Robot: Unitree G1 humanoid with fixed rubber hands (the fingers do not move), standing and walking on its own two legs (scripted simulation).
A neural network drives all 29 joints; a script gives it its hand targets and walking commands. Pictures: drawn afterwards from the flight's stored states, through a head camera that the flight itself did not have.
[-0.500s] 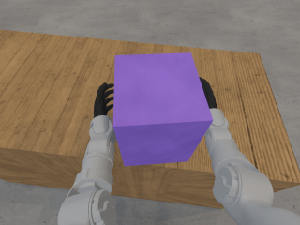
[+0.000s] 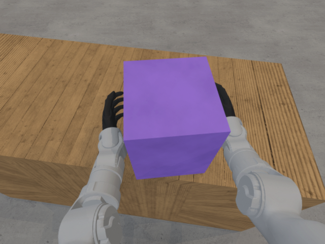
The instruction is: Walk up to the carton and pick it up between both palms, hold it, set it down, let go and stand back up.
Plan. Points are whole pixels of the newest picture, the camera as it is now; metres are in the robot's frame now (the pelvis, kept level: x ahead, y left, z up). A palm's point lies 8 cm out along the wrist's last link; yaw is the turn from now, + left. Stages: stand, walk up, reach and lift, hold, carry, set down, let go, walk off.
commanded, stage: reach and lift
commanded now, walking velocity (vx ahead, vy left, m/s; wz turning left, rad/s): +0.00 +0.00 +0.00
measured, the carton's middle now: (168, 123) +0.42 +0.00 +0.03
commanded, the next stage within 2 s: none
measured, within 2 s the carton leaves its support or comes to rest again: neither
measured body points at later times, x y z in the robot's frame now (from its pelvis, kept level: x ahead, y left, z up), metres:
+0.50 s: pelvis -0.02 +0.00 +0.00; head +0.03 -0.01 +0.44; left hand +0.40 +0.14 +0.07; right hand +0.43 -0.15 +0.08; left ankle -0.03 +0.15 -0.74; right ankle +0.03 -0.11 -0.74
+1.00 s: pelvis +0.00 +0.01 +0.00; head -0.01 +0.03 +0.45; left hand +0.41 +0.17 +0.14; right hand +0.43 -0.12 +0.15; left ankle -0.03 +0.15 -0.74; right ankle +0.03 -0.11 -0.74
